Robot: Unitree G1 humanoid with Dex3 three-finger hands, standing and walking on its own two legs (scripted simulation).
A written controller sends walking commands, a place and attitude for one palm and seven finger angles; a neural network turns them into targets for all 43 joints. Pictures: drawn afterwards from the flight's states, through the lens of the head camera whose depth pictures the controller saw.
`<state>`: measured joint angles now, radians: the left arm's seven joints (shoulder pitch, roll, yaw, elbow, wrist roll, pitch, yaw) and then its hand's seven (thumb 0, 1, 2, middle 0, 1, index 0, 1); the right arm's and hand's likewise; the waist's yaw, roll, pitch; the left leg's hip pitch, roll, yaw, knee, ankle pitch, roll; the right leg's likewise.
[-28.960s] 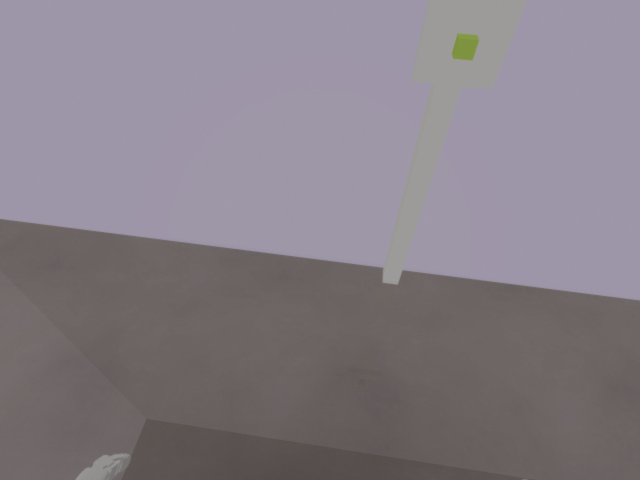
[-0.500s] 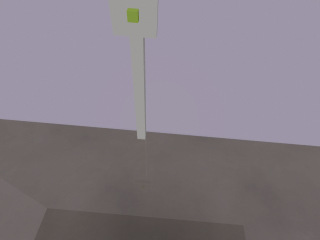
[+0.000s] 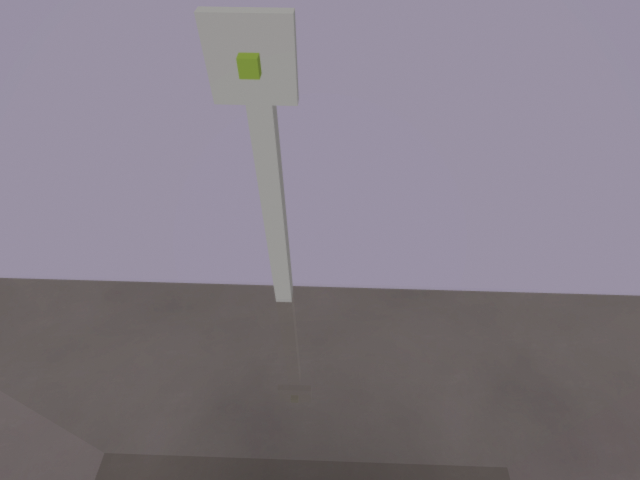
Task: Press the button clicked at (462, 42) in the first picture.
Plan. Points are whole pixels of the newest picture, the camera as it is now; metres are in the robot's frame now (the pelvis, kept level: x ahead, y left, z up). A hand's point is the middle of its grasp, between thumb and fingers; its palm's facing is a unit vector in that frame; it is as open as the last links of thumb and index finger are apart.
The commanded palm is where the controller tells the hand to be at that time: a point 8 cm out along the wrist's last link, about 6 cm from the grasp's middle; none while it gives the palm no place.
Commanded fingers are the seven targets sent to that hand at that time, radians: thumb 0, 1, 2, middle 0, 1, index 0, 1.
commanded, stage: let the arm hang, fingers relaxed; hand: left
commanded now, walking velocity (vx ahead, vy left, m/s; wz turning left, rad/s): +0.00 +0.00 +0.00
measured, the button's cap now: (249, 65) +0.80 +0.18 +0.14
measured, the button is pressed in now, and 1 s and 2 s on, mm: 0 0 0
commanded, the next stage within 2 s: stand and wait in 0.12 s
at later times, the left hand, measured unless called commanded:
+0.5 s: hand out of the picture +0.08 +0.23 -0.16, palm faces -0.01 -0.95 -0.33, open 7.4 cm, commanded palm none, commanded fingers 0.00 0.90 0.90 -0.20 -0.30 -0.20 -0.30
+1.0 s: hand out of the picture +0.11 +0.21 -0.15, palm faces -0.03 -0.95 -0.32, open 7.4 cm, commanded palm none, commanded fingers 0.00 0.90 0.90 -0.20 -0.30 -0.20 -0.30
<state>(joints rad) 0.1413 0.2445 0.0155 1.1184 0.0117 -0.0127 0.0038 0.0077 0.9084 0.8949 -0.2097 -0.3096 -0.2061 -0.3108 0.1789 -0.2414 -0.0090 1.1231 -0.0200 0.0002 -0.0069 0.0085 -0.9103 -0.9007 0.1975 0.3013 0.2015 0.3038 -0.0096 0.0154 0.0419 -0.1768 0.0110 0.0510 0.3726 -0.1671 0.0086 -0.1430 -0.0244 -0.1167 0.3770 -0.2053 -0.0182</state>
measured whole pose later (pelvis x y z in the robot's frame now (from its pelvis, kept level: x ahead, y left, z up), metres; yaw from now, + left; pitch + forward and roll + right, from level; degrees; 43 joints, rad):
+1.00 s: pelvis +0.03 -0.02 +0.00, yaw -1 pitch -1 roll +0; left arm 0.11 0.30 0.02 1.13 0.01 -0.02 0.00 0.01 0.91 0.89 -0.21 -0.30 -0.20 -0.30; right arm 0.12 -0.31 -0.01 1.13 -0.02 0.00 -0.01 0.01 -0.91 -0.90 0.20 0.30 0.20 0.30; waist -0.01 0.02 0.05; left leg -0.10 0.04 0.06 0.30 -0.18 -0.02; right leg -0.07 0.01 -0.11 0.29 -0.21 -0.04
